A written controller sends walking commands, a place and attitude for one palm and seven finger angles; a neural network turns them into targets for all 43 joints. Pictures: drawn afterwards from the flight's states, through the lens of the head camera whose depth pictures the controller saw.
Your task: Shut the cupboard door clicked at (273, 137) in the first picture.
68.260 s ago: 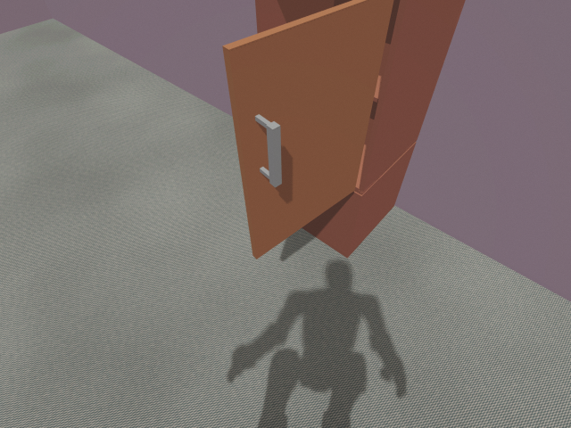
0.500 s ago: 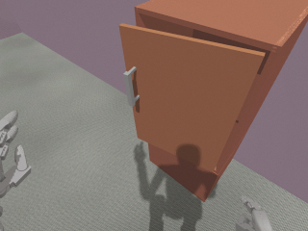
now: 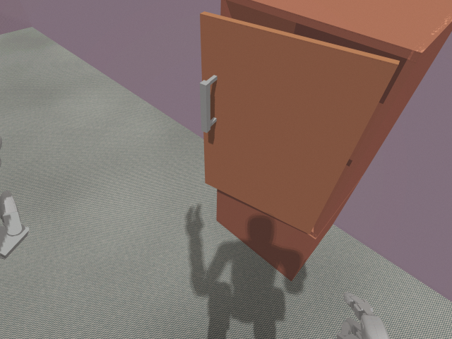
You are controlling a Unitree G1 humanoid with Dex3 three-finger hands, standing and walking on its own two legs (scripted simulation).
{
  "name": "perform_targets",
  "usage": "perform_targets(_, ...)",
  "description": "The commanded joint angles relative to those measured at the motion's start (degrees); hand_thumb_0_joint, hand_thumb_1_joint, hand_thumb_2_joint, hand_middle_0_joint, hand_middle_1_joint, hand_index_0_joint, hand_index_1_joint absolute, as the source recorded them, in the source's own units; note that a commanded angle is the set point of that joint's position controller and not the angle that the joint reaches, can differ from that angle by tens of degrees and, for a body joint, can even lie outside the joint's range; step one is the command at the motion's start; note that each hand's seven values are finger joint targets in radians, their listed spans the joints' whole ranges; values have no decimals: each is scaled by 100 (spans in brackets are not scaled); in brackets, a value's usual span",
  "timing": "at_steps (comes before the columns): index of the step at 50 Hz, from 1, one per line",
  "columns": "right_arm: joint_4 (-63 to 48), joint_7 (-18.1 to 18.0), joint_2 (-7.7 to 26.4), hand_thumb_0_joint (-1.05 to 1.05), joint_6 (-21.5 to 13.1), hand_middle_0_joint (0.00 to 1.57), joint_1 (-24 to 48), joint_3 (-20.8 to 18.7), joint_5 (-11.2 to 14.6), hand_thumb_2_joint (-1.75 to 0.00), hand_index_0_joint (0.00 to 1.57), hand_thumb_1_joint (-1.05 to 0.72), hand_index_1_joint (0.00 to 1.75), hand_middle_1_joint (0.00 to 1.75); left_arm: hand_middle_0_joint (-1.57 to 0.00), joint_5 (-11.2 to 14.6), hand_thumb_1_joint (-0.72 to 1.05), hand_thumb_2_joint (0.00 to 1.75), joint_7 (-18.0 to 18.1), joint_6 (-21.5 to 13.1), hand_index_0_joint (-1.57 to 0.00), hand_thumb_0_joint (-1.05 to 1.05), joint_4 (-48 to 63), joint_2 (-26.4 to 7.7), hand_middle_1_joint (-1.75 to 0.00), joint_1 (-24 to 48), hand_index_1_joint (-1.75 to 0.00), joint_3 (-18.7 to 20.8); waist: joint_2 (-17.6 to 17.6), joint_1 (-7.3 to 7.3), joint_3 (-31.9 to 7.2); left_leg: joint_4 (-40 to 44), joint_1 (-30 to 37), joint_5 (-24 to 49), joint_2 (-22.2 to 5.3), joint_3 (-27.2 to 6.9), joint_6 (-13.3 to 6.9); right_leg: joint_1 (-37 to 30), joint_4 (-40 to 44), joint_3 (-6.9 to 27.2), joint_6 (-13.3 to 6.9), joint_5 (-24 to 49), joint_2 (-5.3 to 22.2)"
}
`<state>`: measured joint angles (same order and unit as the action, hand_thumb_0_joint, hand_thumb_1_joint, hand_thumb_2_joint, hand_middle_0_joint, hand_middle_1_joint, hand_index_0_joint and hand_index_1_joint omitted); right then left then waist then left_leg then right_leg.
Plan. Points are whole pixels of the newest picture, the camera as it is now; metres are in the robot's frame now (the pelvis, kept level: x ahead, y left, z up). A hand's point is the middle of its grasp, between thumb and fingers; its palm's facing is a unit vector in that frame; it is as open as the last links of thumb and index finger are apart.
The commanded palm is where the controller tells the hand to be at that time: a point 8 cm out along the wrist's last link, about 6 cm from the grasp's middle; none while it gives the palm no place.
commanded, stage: step back with the hand held close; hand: left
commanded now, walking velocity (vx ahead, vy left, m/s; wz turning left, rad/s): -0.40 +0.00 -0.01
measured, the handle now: (209, 104) +0.67 +0.10 +0.05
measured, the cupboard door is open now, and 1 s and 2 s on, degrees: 11 11 11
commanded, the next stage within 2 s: stop stepping back and stand still in 0.70 s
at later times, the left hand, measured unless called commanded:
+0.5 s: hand out of the picture +0.12 +0.27 +0.18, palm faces +0.47 -0.77 -0.43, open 7.5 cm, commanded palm +0.05 +0.31 +0.19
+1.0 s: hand out of the picture +0.01 +0.30 +0.19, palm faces +0.41 -0.87 -0.28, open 7.5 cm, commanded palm -0.05 +0.34 +0.19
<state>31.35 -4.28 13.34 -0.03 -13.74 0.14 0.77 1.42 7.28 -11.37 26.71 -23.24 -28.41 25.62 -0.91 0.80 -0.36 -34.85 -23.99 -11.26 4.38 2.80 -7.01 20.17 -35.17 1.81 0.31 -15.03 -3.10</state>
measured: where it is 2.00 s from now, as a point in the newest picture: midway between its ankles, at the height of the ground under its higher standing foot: outside the picture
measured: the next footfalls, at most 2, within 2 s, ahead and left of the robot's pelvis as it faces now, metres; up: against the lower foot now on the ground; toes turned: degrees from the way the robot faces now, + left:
right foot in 0.82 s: -0.29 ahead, -0.13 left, -0.01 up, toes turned -3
left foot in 0.94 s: -0.05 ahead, +0.09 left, -0.01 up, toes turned -4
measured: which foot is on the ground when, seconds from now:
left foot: down 0.00-0.82, up 0.84-0.92, down 0.94-1.00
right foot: down 0.00-0.48, up 0.50-0.80, down 0.82-0.94, up 0.96-1.00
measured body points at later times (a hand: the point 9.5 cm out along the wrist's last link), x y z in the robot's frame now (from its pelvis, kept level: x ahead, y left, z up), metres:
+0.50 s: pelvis -0.07 +0.00 -0.01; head -0.06 +0.04 +0.43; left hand +0.09 +0.31 +0.20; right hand +0.09 -0.25 -0.08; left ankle +0.08 +0.05 -0.71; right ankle +0.04 -0.12 -0.72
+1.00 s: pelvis -0.21 +0.05 -0.01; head -0.23 +0.10 +0.43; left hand -0.02 +0.35 +0.21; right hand -0.05 -0.19 -0.06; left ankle -0.09 +0.10 -0.72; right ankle -0.31 -0.11 -0.69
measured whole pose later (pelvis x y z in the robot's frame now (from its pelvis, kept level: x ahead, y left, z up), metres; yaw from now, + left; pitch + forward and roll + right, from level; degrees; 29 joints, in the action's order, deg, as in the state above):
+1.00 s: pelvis -0.21 +0.05 -0.01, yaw -4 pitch -3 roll -4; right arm 37.6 -3.0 9.4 -6.9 -10.5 1.2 0.6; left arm 3.7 7.6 -10.3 31.6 -25.4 -21.9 24.8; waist 3.3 1.3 -1.0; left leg -40.7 -27.8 -9.7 0.5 1.2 -5.0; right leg 13.5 -52.4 2.0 0.7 -31.1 -1.2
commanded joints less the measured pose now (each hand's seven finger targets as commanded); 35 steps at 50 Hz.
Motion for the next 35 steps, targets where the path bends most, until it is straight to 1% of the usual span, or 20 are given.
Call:
perform_targets(1, -872, -22, 922, 0, -367, 20, 628, -370, -36, -90, 20, -90, 30, 30, -20, -25, 90, 90, 106, -462, -20, 0, 1310, -1080, -30, 345, -30, 704, -541, -74, -387, 2102, -2141, -3042, -1584, -1818, -8, -2110, -558, 358, -68, 315, 172)
perform_targets(2, -827, -9, 943, 0, -381, 20, 621, -396, -47, -90, 20, -90, 30, 30, -20, -59, 90, 90, 110, -466, -20, 0, 1261, -1215, -30, 302, -30, 853, -463, -58, -404, 2032, -2137, -3002, -1581, -1765, -8, -2100, -551, 373, -72, 304, 187)
perform_targets(3, -834, -2, 883, 0, -370, 20, 623, -369, -39, -90, 20, -90, 30, 30, -20, -28, 90, 90, 99, -465, -20, 0, 1252, -1034, -30, 337, -30, 688, -343, -79, -363, 1935, -2225, -2970, -1560, -1719, -8, -2052, -565, 427, -96, 300, 241)
perform_targets(7, -789, 20, 934, 0, -404, 20, 640, -423, -62, -90, 20, -90, 30, 30, -20, -98, 90, 90, 122, -532, -20, 0, 1347, -1241, -30, 430, -30, 925, -472, -72, -332, 1804, -2456, -3352, -1552, -1621, 19, -1937, -627, 578, -181, -151, 289)
perform_targets(8, -792, 21, 843, 0, -400, 20, 657, -387, -50, -90, 20, -90, 30, 30, -20, -54, 90, 90, 123, -543, -20, 0, 1405, -1121, -30, 468, -30, 795, -353, -83, -339, 1703, -2414, -3218, -1518, -1575, 44, -1807, -612, 603, -213, -141, 357)
perform_targets(11, -782, 32, 820, 0, -413, 20, 616, -406, -34, -90, 20, -90, 30, 30, -20, -43, 90, 90, 155, -562, -20, 0, 1445, -1159, -30, 410, -30, 848, -160, -102, -386, 1227, -2169, -3114, -1347, -1325, 132, -1308, -335, 966, -326, -393, 575)
perform_targets(17, -570, 130, 650, 0, -353, 20, 380, -422, -58, -90, 20, -90, 30, 30, -20, 3, 90, 90, 325, -582, -20, 0, 1500, -1337, -30, 247, -30, 861, 710, -232, -467, -730, -227, -1969, -697, -769, 572, 959, 1487, 2167, -845, -1447, 1782)
perform_targets(19, -526, 159, 540, 0, -307, 20, 350, -368, -22, -90, 20, -90, 30, 30, -20, 14, 90, 90, 368, -588, -20, 0, 1616, -1301, -30, 196, -30, 727, 962, -303, -645, -1049, 362, -1618, -651, -712, 580, 1248, 1597, 1903, -799, -1224, 1941)
perform_targets(21, -544, 127, 557, 0, -284, 20, 333, -351, -5, -90, 20, -90, 30, 30, -20, 38, 90, 90, 384, -584, -20, 0, 1704, -1411, -30, 22, -30, 842, 754, -314, -683, -435, 539, -1546, -767, -828, 477, 1319, 1217, 1318, -578, -1131, 1613)
perform_targets(22, -572, 72, 651, 0, -304, 20, 382, -383, -21, -90, 20, -90, 30, 30, -20, 40, 90, 90, 403, -593, -20, 0, 1767, -1482, -30, -19, -30, 915, 190, -312, -550, 79, 434, -1721, -965, -1106, 344, 1393, 791, 1056, -479, -1130, 1284)
perform_targets(23, -644, 23, 650, 0, -336, 20, 456, -334, -19, -90, 20, -90, 30, 30, -20, 53, 90, 90, 397, -613, -20, 0, 1832, -1392, -30, -95, -30, 886, -473, -299, -436, 875, -132, -2354, -1397, -1636, 132, 1178, -77, 613, -298, -1304, 772)
perform_targets(24, -684, -28, 743, 0, -441, 20, 703, -333, -60, -90, 20, -90, 30, 30, -20, 25, 90, 90, 396, -641, -20, 0, 1943, -1337, -30, -26, -30, 974, -1771, -204, -410, 2204, -1491, -3450, -2259, -2456, -187, 41, -1851, 7, -87, -1122, 26)
perform_targets(25, -644, -48, 670, 0, -558, 20, 776, -340, -138, -90, 20, -90, 30, 30, -20, 32, 90, 90, 405, -600, -20, 0, 1923, -1511, -30, 148, -30, 1177, -2034, -124, -473, 2899, -2346, -3323, -2732, -2666, -217, -753, -3359, -65, -5, -1346, -303)
perform_targets(26, -528, -29, 573, 0, -631, 20, 721, -370, -162, -90, 20, -90, 30, 30, -20, 123, 90, 90, 378, -622, -20, 0, 2087, -1593, -30, 382, -30, 1217, -1488, -91, -609, 2805, -2227, -2772, -2629, -2241, 2, -837, -3823, 36, -38, -1437, -263)
perform_targets(27, -522, 12, 605, 0, -716, 20, 758, -444, -110, -90, 20, -90, 30, 30, -20, 169, 90, 90, 349, -750, -20, 0, 2569, -1800, -30, 697, -30, 1308, -998, -61, -937, 2534, -1552, -2326, -2499, -1991, 236, -627, -3631, 18, -14, -1538, -290)
perform_targets(28, -454, 53, 696, 0, -851, 20, 833, -526, -80, -90, 20, -90, 30, 30, -20, 215, 90, 90, 326, -771, -20, 0, 2371, -1716, -30, 596, -30, 1301, -760, 8, -1117, 2353, -836, -2195, -2385, -1612, 338, -315, -3466, -87, 32, -1548, -306)
perform_targets(30, -446, 130, 648, 0, -921, 20, 843, -552, 17, -90, 20, -90, 30, 30, -20, 316, 90, 90, 283, -615, -20, 0, 1842, -1365, -30, 89, -30, 1072, -1082, 53, -1168, 2462, -595, -2432, -2248, -965, 609, -448, -3056, -559, 28, -1632, -337)
perform_targets(31, -426, 145, 600, 0, -931, 20, 816, -494, 4, -90, 20, -90, 30, 30, -20, 369, 90, 90, 248, -554, -20, 0, 1855, -1311, -30, 84, -30, 1017, -1098, 47, -1189, 2746, -577, -2598, -2220, -1012, 809, -643, -2715, -704, 8, -1697, -368)
perform_targets(32, -393, 143, 574, 0, -954, 20, 779, -459, -29, -90, 20, -90, 30, 30, -20, 390, 90, 90, 206, -508, -20, 0, 1783, -1189, -30, 168, -30, 894, -1247, 19, -1112, 2883, -433, -2535, -2192, -1024, 829, -740, -2258, -734, -7, -1744, -335)
perform_targets(35, -212, 152, 546, 0, -1006, 20, 731, -370, -51, -90, 20, -90, 30, 30, -20, 440, 90, 90, 98, -442, -20, 0, 1710, -1079, -30, 658, -30, 571, -1369, 10, -1214, 3153, 285, -2130, -2063, -620, 1351, -1009, -604, -1057, -148, -2199, -487)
